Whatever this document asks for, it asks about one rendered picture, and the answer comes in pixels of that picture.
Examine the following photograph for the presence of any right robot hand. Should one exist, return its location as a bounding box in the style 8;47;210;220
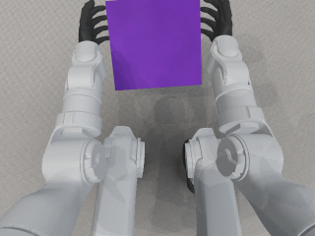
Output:
200;0;233;42

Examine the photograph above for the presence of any left robot hand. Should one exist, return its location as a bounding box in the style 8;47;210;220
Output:
79;0;109;45

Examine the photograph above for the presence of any left robot upper arm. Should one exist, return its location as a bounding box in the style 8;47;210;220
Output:
0;138;108;236

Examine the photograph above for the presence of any right robot upper arm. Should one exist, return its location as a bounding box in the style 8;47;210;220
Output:
216;134;315;236

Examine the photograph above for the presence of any carton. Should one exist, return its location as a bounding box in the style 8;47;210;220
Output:
105;0;202;90

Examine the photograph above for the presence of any robot right forearm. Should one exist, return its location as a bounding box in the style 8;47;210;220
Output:
205;34;284;157

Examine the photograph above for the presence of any robot right thigh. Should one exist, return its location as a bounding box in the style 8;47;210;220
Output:
184;135;242;236

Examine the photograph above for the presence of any robot left forearm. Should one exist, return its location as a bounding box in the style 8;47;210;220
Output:
41;40;107;178

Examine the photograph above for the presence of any robot right shin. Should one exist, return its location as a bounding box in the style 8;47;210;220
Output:
190;128;221;185

